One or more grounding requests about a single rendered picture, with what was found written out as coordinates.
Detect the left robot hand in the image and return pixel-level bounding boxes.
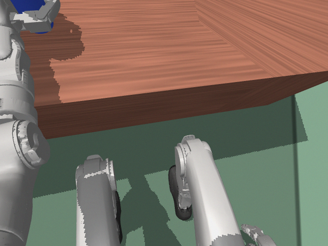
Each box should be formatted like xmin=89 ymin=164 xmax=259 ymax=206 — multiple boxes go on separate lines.
xmin=0 ymin=0 xmax=60 ymax=36

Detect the right robot foot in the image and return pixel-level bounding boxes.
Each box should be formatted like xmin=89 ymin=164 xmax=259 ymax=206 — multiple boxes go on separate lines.
xmin=168 ymin=165 xmax=192 ymax=220

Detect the can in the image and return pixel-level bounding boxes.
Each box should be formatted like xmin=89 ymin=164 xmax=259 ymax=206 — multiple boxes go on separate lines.
xmin=10 ymin=0 xmax=53 ymax=34

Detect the left robot arm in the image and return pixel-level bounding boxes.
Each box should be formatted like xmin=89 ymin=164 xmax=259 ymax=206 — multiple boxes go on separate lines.
xmin=0 ymin=26 xmax=50 ymax=246

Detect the right robot hand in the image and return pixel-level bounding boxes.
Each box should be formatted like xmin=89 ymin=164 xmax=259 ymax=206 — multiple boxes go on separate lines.
xmin=241 ymin=224 xmax=277 ymax=246

